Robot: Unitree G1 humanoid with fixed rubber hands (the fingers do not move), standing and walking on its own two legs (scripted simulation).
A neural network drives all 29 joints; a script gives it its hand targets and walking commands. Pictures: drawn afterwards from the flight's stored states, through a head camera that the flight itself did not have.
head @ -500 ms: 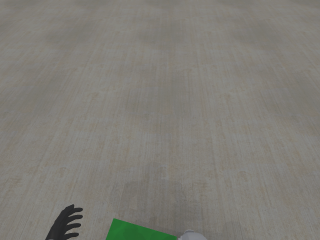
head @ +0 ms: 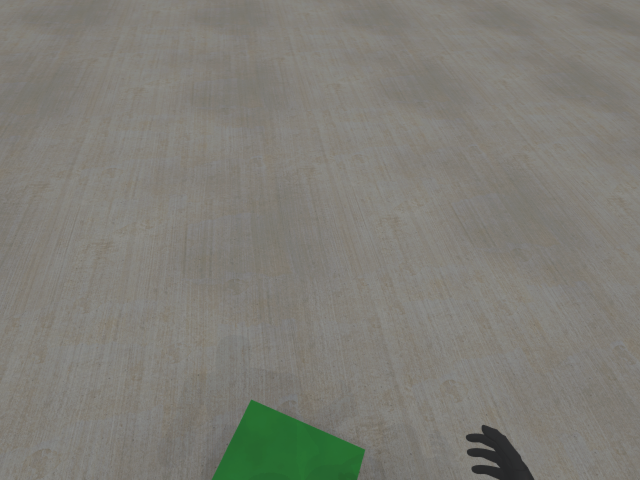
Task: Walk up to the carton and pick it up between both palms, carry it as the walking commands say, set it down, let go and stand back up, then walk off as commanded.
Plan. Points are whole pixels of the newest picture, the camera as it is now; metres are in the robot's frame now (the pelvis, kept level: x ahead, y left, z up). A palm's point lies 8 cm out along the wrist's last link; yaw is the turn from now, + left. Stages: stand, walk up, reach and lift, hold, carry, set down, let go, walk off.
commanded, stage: walk off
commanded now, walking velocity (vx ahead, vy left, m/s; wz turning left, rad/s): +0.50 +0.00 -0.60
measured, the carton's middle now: out of the picture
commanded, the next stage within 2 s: stand in 1.46 s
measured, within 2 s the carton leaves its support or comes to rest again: rests again in 1.72 s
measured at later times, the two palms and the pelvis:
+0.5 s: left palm (179, 388) +0.27 +0.20 -0.10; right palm (538, 376) +0.30 -0.34 -0.09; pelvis +0.19 -0.07 +0.01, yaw -10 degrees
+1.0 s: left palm (260, 249) +0.53 +0.11 -0.11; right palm (555, 391) +0.28 -0.35 -0.09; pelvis +0.32 -0.07 +0.01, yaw -30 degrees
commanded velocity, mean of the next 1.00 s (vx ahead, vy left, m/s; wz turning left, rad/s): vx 0.50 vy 0.00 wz -0.60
